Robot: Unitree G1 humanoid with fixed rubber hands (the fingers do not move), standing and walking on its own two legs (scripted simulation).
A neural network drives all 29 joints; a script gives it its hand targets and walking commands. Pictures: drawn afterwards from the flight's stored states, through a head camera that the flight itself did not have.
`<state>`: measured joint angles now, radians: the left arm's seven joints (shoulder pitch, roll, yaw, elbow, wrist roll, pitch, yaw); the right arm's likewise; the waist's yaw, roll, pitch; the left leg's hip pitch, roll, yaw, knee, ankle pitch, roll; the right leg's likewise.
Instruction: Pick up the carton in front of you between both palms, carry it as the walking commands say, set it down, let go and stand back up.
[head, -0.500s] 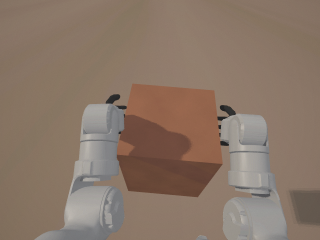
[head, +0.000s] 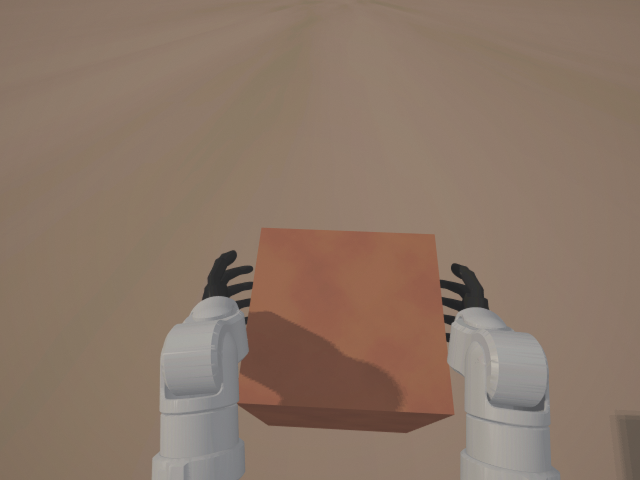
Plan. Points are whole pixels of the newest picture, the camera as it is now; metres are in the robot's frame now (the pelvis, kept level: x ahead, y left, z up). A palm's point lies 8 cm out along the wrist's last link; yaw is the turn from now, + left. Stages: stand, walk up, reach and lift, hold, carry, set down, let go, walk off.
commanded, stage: carry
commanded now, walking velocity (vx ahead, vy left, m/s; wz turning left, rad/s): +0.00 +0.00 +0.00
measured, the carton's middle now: (341, 341) +0.33 +0.00 +0.00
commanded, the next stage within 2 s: hold in 1.78 s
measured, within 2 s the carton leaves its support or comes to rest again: neither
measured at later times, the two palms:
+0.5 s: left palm (247, 259) +0.40 +0.12 +0.09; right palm (462, 276) +0.38 -0.16 +0.07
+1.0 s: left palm (250, 293) +0.35 +0.11 +0.07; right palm (476, 310) +0.33 -0.17 +0.06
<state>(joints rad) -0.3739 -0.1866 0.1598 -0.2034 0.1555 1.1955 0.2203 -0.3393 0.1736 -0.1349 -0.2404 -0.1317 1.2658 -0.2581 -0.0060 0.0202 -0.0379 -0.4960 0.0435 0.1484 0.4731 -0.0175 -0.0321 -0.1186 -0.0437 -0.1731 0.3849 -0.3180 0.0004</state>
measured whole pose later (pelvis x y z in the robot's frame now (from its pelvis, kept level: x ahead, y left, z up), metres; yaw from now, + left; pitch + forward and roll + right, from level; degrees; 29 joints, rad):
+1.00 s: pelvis +0.06 -0.01 -0.01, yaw -3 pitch +1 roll +0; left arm -0.32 -0.17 0.15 0.04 0.17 1.12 0.23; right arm -0.29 0.16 -0.13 0.02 -0.16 1.18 -0.23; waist 0.00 0.00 -0.15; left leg -0.40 0.09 0.19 0.54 -0.16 0.02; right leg -0.19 -0.04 -0.12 0.56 -0.40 -0.01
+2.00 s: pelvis +0.04 -0.01 +0.00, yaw -10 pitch -6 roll +0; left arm -0.22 -0.14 0.17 0.18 0.27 0.69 0.02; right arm -0.23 0.15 -0.20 0.28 -0.25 0.66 -0.03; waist 0.01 -0.04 0.05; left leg -0.20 0.02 -0.01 0.39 -0.09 -0.03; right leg -0.04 0.02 0.02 0.44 -0.29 -0.02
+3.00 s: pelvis +0.00 +0.00 -0.13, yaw -12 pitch +38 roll -1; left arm -0.73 -0.22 0.52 0.40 0.32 0.27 0.09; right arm -0.81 0.06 -0.41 0.63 -0.24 0.26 -0.01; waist 0.05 -0.06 -0.13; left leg -1.53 -0.02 -0.09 1.13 -0.26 -0.05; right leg -1.40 0.11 0.07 1.25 -0.50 0.01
